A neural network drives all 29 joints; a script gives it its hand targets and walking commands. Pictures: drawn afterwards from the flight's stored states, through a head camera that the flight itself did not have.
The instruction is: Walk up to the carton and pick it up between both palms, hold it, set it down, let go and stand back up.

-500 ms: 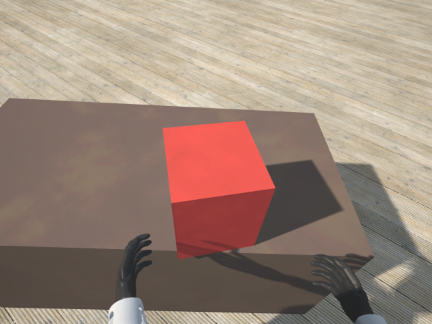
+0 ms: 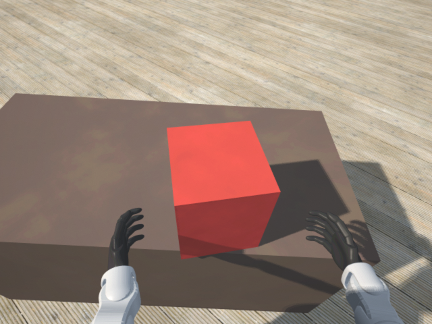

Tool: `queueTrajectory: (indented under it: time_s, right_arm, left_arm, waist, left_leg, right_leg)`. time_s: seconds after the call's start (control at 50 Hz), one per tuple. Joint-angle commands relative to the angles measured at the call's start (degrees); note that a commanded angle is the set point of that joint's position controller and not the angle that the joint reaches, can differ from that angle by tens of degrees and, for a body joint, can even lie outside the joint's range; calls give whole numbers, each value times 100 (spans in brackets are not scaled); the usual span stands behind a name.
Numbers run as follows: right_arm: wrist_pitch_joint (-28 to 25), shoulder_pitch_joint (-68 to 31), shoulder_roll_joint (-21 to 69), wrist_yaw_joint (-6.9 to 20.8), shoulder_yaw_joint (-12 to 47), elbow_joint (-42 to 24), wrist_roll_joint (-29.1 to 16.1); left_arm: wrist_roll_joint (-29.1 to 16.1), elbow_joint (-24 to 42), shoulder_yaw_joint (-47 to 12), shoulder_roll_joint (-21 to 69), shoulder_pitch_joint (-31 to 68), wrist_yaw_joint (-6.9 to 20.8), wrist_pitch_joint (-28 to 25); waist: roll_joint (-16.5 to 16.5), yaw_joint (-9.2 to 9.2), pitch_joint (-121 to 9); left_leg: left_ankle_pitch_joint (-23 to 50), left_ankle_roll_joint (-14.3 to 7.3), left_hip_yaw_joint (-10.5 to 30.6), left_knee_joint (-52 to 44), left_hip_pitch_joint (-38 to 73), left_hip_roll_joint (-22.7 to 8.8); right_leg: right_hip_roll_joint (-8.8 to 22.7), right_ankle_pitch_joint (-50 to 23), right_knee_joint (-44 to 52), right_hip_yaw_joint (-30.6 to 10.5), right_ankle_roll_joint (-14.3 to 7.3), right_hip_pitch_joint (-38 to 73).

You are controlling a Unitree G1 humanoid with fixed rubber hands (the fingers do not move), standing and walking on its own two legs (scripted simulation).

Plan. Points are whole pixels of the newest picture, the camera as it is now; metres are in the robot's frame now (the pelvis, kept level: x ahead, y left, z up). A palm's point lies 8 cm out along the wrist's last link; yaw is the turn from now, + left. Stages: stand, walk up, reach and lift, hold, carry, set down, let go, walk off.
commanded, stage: reach and lift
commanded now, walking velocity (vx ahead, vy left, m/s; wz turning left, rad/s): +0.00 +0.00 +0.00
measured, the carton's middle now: (215, 191) +0.42 +0.03 -0.05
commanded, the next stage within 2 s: none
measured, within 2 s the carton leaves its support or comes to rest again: neither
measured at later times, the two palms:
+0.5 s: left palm (118, 221) +0.27 +0.20 +0.03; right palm (330, 205) +0.35 -0.20 +0.03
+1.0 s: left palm (116, 190) +0.32 +0.21 +0.07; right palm (320, 165) +0.42 -0.18 +0.08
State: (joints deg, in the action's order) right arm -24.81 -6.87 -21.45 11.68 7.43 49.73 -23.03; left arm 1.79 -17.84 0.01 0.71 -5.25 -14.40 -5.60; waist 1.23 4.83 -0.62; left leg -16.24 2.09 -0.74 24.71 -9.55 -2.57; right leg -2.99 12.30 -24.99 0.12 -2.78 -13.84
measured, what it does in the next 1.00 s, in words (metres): stands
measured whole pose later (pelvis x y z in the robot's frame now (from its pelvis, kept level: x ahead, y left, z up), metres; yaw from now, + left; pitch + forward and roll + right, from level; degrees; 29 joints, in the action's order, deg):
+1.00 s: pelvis +0.00 +0.00 +0.01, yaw -1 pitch +6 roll +0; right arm -7.2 -37.0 -24.1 8.3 7.1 54.8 -22.7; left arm -1.4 -19.2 6.2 -0.9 19.9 -12.8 12.3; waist 0.0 8.5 -2.5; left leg -12.3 2.2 -1.2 19.3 -13.3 -3.2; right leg -3.9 7.0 -17.0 -1.2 -2.8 -16.4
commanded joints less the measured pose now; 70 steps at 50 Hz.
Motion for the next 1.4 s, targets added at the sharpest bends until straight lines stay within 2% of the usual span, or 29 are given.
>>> queueTrajectory:
  time_s: [0.0, 0.02, 0.12, 0.16, 0.18, 0.22, 0.24, 0.26, 0.32, 0.38, 0.42, 0.44, 0.64, 0.7, 0.76, 0.78, 0.92, 1.06, 1.14, 1.18, 1.38]
  right_arm:
    - [-79, -1463, -1129, -86, -402, -893, -24]
    - [-33, -1529, -1152, -95, -410, -893, -1]
    - [198, -1915, -1127, -104, -445, -1053, 2]
    - [311, -2170, -1122, -103, -496, -1019, 46]
    - [375, -2323, -1066, -106, -436, -1075, 41]
    - [442, -2363, -1068, -118, -438, -1119, 52]
    - [481, -2502, -1089, -116, -472, -1099, 58]
    - [551, -2532, -1065, -116, -445, -994, 64]
    - [678, -2811, -1127, -137, -497, -812, 56]
    - [790, -3117, -1135, -162, -475, -718, 87]
    - [810, -3183, -1173, -191, -481, -799, 84]
    - [825, -3305, -1181, -208, -491, -857, 82]
    - [1036, -3891, -1246, -352, -434, -890, 60]
    - [1112, -4157, -1317, -365, -466, -858, 28]
    - [1227, -4419, -1248, -355, -362, -700, -10]
    - [1250, -4506, -1257, -348, -390, -653, 0]
    - [1529, -5270, -1266, -339, -352, -316, -7]
    - [1820, -6053, -1288, -470, -321, -140, 119]
    - [2001, -6448, -1214, -531, -246, 62, 100]
    - [2070, -6626, -1213, -531, -275, 233, 148]
    - [2158, -7215, -1193, -587, -336, 744, 216]
  left_arm:
    - [-31, 989, 26, -73, 1193, 44, -42]
    - [-20, 962, 82, -93, 1262, 32, 2]
    - [-71, 1094, 163, -134, 1609, 16, 243]
    - [-97, 1079, 150, -140, 1868, 23, 328]
    - [-135, 1087, 178, -189, 2061, 16, 357]
    - [-114, 1136, 250, -204, 2055, 6, 418]
    - [-136, 1116, 195, -204, 2161, 18, 454]
    - [-96, 1041, 259, -226, 2210, 16, 515]
    - [-79, 1067, 297, -227, 2487, 23, 669]
    - [-108, 993, 299, -227, 2671, 57, 802]
    - [-119, 1130, 302, -219, 2618, 84, 867]
    - [-130, 1063, 299, -218, 2702, 101, 881]
    - [-160, 1199, 458, -304, 2991, 212, 1116]
    - [-188, 1269, 487, -382, 3286, 211, 1193]
    - [-204, 1086, 548, -419, 3546, 203, 1276]
    - [-192, 1162, 520, -388, 3644, 190, 1296]
    - [-273, 857, 635, -496, 4346, 136, 1520]
    - [-415, 417, 816, -643, 5020, 209, 1775]
    - [-432, 210, 904, -754, 5475, 252, 1845]
    - [-402, 63, 928, -806, 5716, 243, 1852]
    - [-409, -431, 1025, -952, 6415, 270, 1766]
  waist:
    - [437, 1, -1188]
    - [348, 45, -1207]
    - [328, 161, -1445]
    - [348, 125, -1423]
    - [353, 176, -1509]
    - [315, 245, -1620]
    - [285, 203, -1688]
    - [254, 253, -1643]
    - [163, 220, -1717]
    - [169, 213, -1783]
    - [173, 160, -1933]
    - [270, 173, -1960]
    - [301, 207, -2218]
    - [269, 201, -2393]
    - [189, 318, -2380]
    - [105, 286, -2519]
    - [85, 419, -2745]
    - [410, 444, -2969]
    - [371, 469, -3102]
    - [247, 477, -3070]
    - [121, 486, -3696]
  left_leg:
    - [1825, -37, -252, -326, -396, 290]
    - [1828, -31, -279, -340, -342, 281]
    - [1839, -38, -299, -436, -292, 264]
    - [1721, -49, -312, -489, -339, 257]
    - [1566, -77, -350, -506, -427, 261]
    - [1638, -73, -369, -522, -458, 275]
    - [1664, -68, -351, -524, -447, 259]
    - [1661, -66, -356, -544, -419, 257]
    - [1707, -38, -334, -557, -323, 241]
    - [1770, -36, -325, -564, -358, 246]
    - [2120, -10, -318, -513, -216, 259]
    - [2173, -16, -303, -512, -233, 258]
    - [2608, 36, -252, -565, -186, 280]
    - [2586, 35, -254, -564, -203, 287]
    - [2470, 19, -265, -592, -268, 284]
    - [2534, 42, -260, -573, -198, 270]
    - [2424, 44, -282, -505, -362, 249]
    - [2297, -12, -287, -505, -692, 290]
    - [2241, -4, -275, -504, -807, 294]
    - [2166, 9, -282, -513, -851, 291]
    - [2612, 143, -277, -359, -885, 313]
  right_leg:
    - [13, -1554, 299, -339, -19, 1359]
    - [13, -1520, 313, -331, -21, 1333]
    - [0, -1384, 420, -356, -52, 1384]
    - [6, -1229, 477, -360, -41, 1314]
    - [43, -1037, 487, -416, -21, 1361]
    - [47, -1129, 474, -431, -19, 1461]
    - [26, -1151, 464, -397, -24, 1436]
    - [38, -1143, 490, -419, -23, 1412]
    - [13, -1085, 538, -378, -33, 1393]
    - [-12, -1201, 552, -373, -20, 1424]
    - [-33, -1646, 537, -346, -16, 1514]
    - [-51, -1748, 522, -344, -9, 1535]
    - [-68, -2665, 524, -326, 81, 1865]
    - [-79, -2572, 544, -328, 82, 1832]
    - [-62, -2363, 572, -346, 65, 1738]
    - [-81, -2356, 584, -331, 51, 1690]
    - [-101, -2003, 562, -311, 31, 1553]
    - [-71, -2395, 433, -299, 161, 1755]
    - [-36, -2483, 406, -289, 194, 1762]
    - [-54, -2241, 428, -260, 183, 1679]
    - [-104, -2793, 325, -131, 213, 1708]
